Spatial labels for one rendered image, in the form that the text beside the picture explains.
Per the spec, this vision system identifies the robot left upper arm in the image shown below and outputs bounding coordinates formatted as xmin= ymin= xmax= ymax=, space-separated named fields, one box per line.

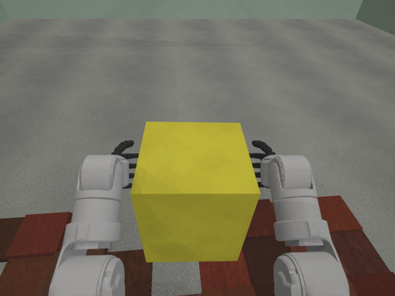
xmin=50 ymin=255 xmax=125 ymax=296

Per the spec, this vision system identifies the robot right upper arm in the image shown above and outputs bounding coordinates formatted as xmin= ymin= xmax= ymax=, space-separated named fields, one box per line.
xmin=273 ymin=252 xmax=349 ymax=296

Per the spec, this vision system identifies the robot right forearm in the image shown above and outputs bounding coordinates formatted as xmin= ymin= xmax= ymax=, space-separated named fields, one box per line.
xmin=260 ymin=155 xmax=350 ymax=296

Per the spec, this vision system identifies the robot left forearm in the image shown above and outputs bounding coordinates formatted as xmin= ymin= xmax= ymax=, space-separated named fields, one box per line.
xmin=48 ymin=155 xmax=129 ymax=296

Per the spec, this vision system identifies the right robot hand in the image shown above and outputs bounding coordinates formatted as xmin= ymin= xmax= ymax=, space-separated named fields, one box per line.
xmin=249 ymin=141 xmax=276 ymax=188

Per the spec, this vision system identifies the carton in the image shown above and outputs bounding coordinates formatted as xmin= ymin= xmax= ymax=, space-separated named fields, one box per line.
xmin=130 ymin=121 xmax=260 ymax=262

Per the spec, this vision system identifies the left robot hand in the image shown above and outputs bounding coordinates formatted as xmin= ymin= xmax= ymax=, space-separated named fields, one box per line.
xmin=111 ymin=141 xmax=139 ymax=189

